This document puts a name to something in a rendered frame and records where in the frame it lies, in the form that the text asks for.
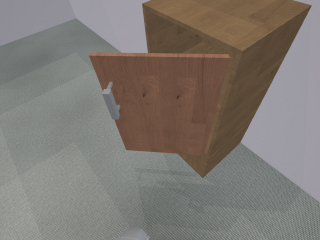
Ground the cupboard door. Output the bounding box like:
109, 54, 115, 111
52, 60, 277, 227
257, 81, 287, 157
89, 52, 230, 156

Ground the handle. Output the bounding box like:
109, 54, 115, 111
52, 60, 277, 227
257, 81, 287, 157
102, 82, 120, 120

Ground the robot left thigh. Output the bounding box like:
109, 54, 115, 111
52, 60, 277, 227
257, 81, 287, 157
116, 227, 149, 240

